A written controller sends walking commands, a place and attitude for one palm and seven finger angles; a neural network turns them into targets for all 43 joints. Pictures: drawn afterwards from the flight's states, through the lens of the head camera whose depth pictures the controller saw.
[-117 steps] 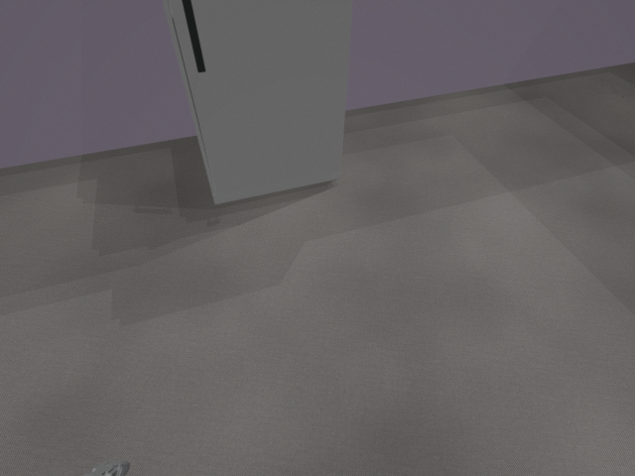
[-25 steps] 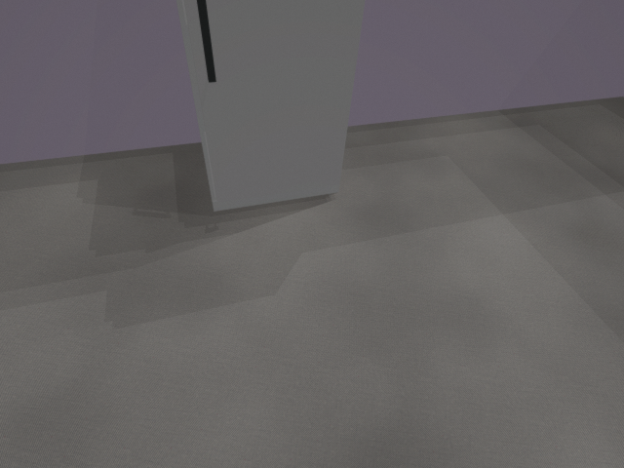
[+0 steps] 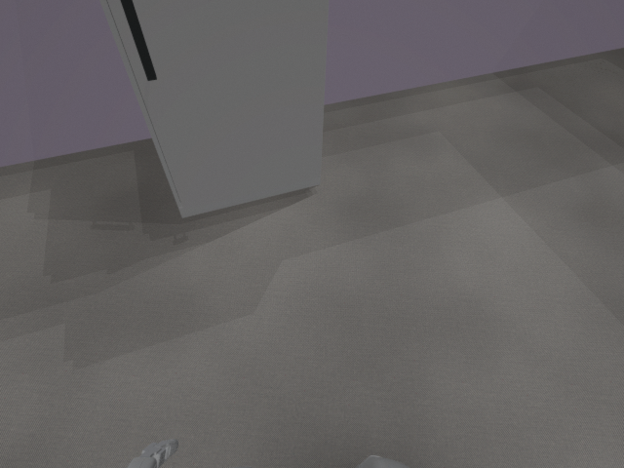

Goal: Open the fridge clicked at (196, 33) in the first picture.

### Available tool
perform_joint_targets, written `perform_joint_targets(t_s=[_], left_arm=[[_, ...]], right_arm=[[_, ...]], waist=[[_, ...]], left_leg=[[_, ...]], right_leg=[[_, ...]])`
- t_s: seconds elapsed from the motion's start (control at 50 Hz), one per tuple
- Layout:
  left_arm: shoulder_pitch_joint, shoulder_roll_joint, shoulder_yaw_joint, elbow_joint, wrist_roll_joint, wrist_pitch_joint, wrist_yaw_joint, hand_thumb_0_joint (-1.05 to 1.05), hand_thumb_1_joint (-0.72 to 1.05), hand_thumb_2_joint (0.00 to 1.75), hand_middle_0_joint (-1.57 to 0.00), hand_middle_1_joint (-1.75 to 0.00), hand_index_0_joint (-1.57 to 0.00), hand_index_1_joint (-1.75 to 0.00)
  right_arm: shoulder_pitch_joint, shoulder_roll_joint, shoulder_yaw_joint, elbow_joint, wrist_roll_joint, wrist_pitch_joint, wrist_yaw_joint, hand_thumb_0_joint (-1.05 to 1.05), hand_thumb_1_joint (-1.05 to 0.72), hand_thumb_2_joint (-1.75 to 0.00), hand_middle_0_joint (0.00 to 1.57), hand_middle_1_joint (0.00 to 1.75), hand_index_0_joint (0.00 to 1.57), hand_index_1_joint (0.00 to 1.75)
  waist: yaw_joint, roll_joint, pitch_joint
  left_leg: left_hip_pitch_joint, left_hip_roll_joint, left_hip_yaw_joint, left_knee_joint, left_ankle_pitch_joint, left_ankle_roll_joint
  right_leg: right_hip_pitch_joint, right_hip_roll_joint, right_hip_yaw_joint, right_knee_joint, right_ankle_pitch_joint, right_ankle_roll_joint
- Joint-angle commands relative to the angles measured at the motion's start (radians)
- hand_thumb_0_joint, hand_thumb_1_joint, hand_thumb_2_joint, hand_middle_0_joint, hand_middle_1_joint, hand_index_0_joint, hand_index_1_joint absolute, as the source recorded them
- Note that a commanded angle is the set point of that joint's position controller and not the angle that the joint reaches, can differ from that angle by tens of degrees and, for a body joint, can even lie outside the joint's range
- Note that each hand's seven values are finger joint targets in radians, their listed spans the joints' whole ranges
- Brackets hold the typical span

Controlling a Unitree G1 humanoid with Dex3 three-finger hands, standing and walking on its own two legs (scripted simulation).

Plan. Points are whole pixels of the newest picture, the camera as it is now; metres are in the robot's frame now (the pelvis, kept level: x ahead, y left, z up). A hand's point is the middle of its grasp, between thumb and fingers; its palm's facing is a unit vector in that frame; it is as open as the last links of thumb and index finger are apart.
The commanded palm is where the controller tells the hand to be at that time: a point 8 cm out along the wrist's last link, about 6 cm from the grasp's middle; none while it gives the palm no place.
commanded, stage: walk to a spot facing it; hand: left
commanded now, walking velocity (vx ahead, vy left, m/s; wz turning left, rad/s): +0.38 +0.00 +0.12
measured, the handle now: (127, 2) +1.09 +0.47 +0.10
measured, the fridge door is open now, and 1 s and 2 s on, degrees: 0 0 0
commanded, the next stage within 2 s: turn to face it in 0.68 s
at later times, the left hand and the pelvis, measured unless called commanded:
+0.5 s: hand (160, 445) +0.18 +0.23 -0.16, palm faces +0.10 -0.99 -0.13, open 7.4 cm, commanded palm none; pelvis +0.21 +0.06 +0.02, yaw +1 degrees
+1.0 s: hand (232, 252) +0.52 +0.17 -0.14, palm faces +0.06 -0.98 -0.20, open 7.2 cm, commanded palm none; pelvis +0.42 -0.01 +0.01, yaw +3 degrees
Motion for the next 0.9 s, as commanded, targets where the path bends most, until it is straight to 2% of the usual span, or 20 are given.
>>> perform_joint_targets(t_s=[0.0,0.06,0.18,0.22,0.26,0.28,0.3,0.32,0.36,0.4,0.44,0.56,0.68,0.72,0.74,0.76,0.78,0.8,0.82,0.88], left_arm=[[0.142,0.082,0.007,0.016,0.011,0.004,0.02,0.0,0.9,0.9,-0.2,-0.3,-0.2,-0.3],[0.133,0.089,0.014,0.017,0.013,0.0,0.017,0.0,0.9,0.9,-0.2,-0.3,-0.2,-0.3],[0.226,0.132,0.017,0.043,0.013,0.0,0.007,0.0,0.9,0.9,-0.2,-0.3,-0.2,-0.3],[0.239,0.139,0.017,0.047,0.012,0.005,0.006,0.0,0.9,0.9,-0.2,-0.3,-0.2,-0.3],[0.246,0.12,0.014,0.047,0.007,0.011,0.004,0.0,0.9,0.9,-0.2,-0.3,-0.2,-0.3],[0.251,0.08,0.007,0.031,0.002,0.01,-0.002,0.0,0.9,0.9,-0.2,-0.3,-0.2,-0.3],[0.222,0.036,-0.002,-0.011,-0.004,0.005,-0.011,0.0,0.9,0.9,-0.2,-0.3,-0.2,-0.3],[0.161,0.075,0.003,-0.026,0.006,0.01,-0.002,0.0,0.9,0.9,-0.2,-0.3,-0.2,-0.3],[0.126,0.066,0.013,-0.007,0.008,0.009,-0.016,0.0,0.9,0.9,-0.2,-0.3,-0.2,-0.3],[0.194,0.03,0.01,0.031,0.016,0.026,-0.021,0.0,0.9,0.9,-0.2,-0.3,-0.2,-0.3],[0.225,0.011,0.014,0.047,0.017,0.043,-0.019,0.0,0.9,0.9,-0.2,-0.3,-0.2,-0.3],[0.112,0.002,0.013,0.01,0.014,0.063,-0.027,0.0,0.9,0.9,-0.2,-0.3,-0.2,-0.3],[-0.023,-0.005,0.006,-0.027,0.007,0.05,-0.028,0.0,0.9,0.9,-0.2,-0.3,-0.2,-0.3],[0.022,0.01,0.008,-0.016,0.008,0.043,-0.025,0.0,0.9,0.9,-0.2,-0.3,-0.2,-0.3],[0.102,0.03,0.012,0.009,0.01,0.035,-0.021,0.0,0.9,0.9,-0.2,-0.3,-0.2,-0.3],[0.251,0.059,0.021,0.055,0.015,0.024,-0.017,0.0,0.9,0.9,-0.2,-0.3,-0.2,-0.3],[0.377,0.148,0.041,0.094,0.021,0.007,-0.003,0.0,0.9,0.9,-0.2,-0.3,-0.2,-0.3],[0.455,0.251,0.062,0.108,0.01,0.001,0.006,0.0,0.9,0.9,-0.2,-0.3,-0.2,-0.3],[0.422,0.254,0.058,0.098,-0.006,0.004,0.011,0.0,0.9,0.9,-0.2,-0.3,-0.2,-0.3],[0.167,0.11,0.015,0.028,0.0,0.01,0.029,0.0,0.9,0.9,-0.2,-0.3,-0.2,-0.3]], right_arm=[[0.043,-0.033,-0.012,-0.091,-0.016,0.007,0.011,0.0,-0.9,-0.9,0.2,0.3,0.2,0.3],[0.003,-0.024,-0.016,-0.128,-0.015,0.017,0.024,0.0,-0.9,-0.9,0.2,0.3,0.2,0.3],[-0.204,-0.061,-0.019,-0.221,-0.009,-0.013,0.047,0.0,-0.9,-0.9,0.2,0.3,0.2,0.3],[-0.212,-0.077,-0.022,-0.229,-0.009,-0.019,0.047,0.0,-0.9,-0.9,0.2,0.3,0.2,0.3],[-0.109,-0.117,-0.029,-0.2,-0.013,-0.03,0.038,0.0,-0.9,-0.9,0.2,0.3,0.2,0.3],[0.02,-0.199,-0.046,-0.166,-0.023,-0.038,0.027,0.0,-0.9,-0.9,0.2,0.3,0.2,0.3],[0.14,-0.301,-0.071,-0.14,-0.026,-0.041,0.016,0.0,-0.9,-0.9,0.2,0.3,0.2,0.3],[0.134,-0.281,-0.06,-0.124,-0.019,-0.037,0.001,0.0,-0.9,-0.9,0.2,0.3,0.2,0.3],[0.002,-0.199,-0.036,-0.161,-0.012,-0.048,-0.005,0.0,-0.9,-0.9,0.2,0.3,0.2,0.3],[-0.068,-0.149,-0.021,-0.165,-0.008,-0.065,-0.009,0.0,-0.9,-0.9,0.2,0.3,0.2,0.3],[-0.067,-0.116,-0.025,-0.155,-0.005,-0.073,-0.013,0.0,-0.9,-0.9,0.2,0.3,0.2,0.3],[-0.006,-0.131,-0.021,-0.11,0.001,-0.073,-0.015,0.0,-0.9,-0.9,0.2,0.3,0.2,0.3],[0.053,-0.142,-0.022,-0.064,-0.014,-0.058,-0.014,0.0,-0.9,-0.9,0.2,0.3,0.2,0.3],[0.047,-0.155,-0.024,-0.055,-0.014,-0.052,-0.016,0.0,-0.9,-0.9,0.2,0.3,0.2,0.3],[0.039,-0.158,-0.024,-0.051,-0.012,-0.049,-0.015,0.0,-0.9,-0.9,0.2,0.3,0.2,0.3],[0.012,-0.164,-0.022,-0.054,-0.005,-0.049,-0.014,0.0,-0.9,-0.9,0.2,0.3,0.2,0.3],[0.039,-0.123,-0.017,-0.062,0.008,-0.05,-0.004,0.0,-0.9,-0.9,0.2,0.3,0.2,0.3],[0.09,-0.058,-0.007,-0.085,0.018,-0.051,-0.008,0.0,-0.9,-0.9,0.2,0.3,0.2,0.3],[0.053,-0.087,-0.012,-0.089,0.021,-0.039,-0.015,0.0,-0.9,-0.9,0.2,0.3,0.2,0.3],[-0.033,-0.052,-0.011,-0.1,0.002,-0.003,-0.009,0.0,-0.9,-0.9,0.2,0.3,0.2,0.3]], waist=[[0.007,-0.098,-0.022],[-0.011,-0.115,0.005],[0.052,-0.083,0.034],[0.043,-0.071,0.043],[-0.013,0.024,0.01],[-0.063,0.195,-0.06],[-0.089,0.376,-0.104],[-0.094,0.316,-0.108],[-0.036,0.108,-0.03],[0.026,0.088,-0.029],[0.046,0.075,-0.042],[0.04,0.086,0.021],[0.005,0.123,0.059],[0.032,0.113,0.028],[0.071,0.088,-0.015],[0.144,0.068,-0.083],[0.183,-0.086,-0.197],[0.161,-0.288,-0.317],[0.164,-0.184,-0.324],[0.071,-0.087,-0.083]], left_leg=[[-0.166,0.086,-0.01,-0.044,0.101,-0.026],[-0.129,0.088,0.035,-0.235,0.173,-0.049],[-0.095,0.052,0.091,-0.544,0.187,-0.04],[-0.033,0.027,0.123,-0.618,0.18,-0.035],[0.207,-0.002,0.136,-0.736,0.147,-0.024],[0.366,0.129,-0.083,-0.871,0.038,0.036],[0.474,0.356,-0.422,-1.032,0.043,0.136],[0.443,0.38,-0.481,-1.07,0.019,0.159],[0.313,0.327,-0.33,-1.073,0.082,0.137],[0.24,0.252,-0.141,-1.083,0.232,0.088],[0.228,0.218,-0.048,-1.093,0.318,0.084],[0.285,0.204,0.058,-1.123,0.415,0.098],[0.328,0.223,0.124,-1.048,0.563,0.089],[0.333,0.223,0.14,-0.958,0.694,0.078],[0.317,0.213,0.145,-0.846,0.788,0.063],[0.264,0.173,0.18,-0.67,0.796,0.03],[0.049,0.102,0.192,-0.404,0.551,-0.007],[-0.166,-0.05,0.154,-0.063,-0.148,-0.044],[-0.161,-0.027,0.017,0.051,-0.18,-0.028],[-0.17,0.059,-0.04,0.045,0.0,-0.036]], right_leg=[[-0.017,-0.293,0.275,-0.473,-0.198,-0.072],[-0.072,-0.252,0.174,-0.504,-0.187,-0.067],[0.079,-0.268,0.19,-0.471,-0.182,-0.08],[0.103,-0.26,0.17,-0.434,-0.161,-0.068],[0.023,-0.198,0.104,-0.24,-0.058,-0.034],[-0.071,-0.101,0.018,0.048,-0.014,0.018],[-0.265,0.013,-0.021,0.38,-0.307,0.063],[-0.325,-0.015,0.11,0.557,-0.318,0.049],[-0.353,-0.096,0.162,0.62,-0.142,0.052],[-0.27,-0.116,0.162,0.571,-0.04,0.069],[-0.245,-0.117,0.151,0.531,0.01,0.084],[-0.313,-0.126,0.114,0.323,0.098,0.105],[-0.196,-0.067,0.052,0.031,0.075,0.058],[-0.08,-0.026,0.025,-0.016,0.048,0.032],[0.042,-0.001,0.013,-0.063,0.05,0.02],[0.231,0.011,0.01,-0.127,0.133,0.013],[0.501,-0.153,0.177,-0.127,0.294,-0.027],[0.665,-0.445,0.55,-0.203,0.615,-0.146],[0.562,-0.466,0.523,-0.268,0.625,-0.181],[0.176,-0.383,0.294,-0.353,0.375,-0.096]])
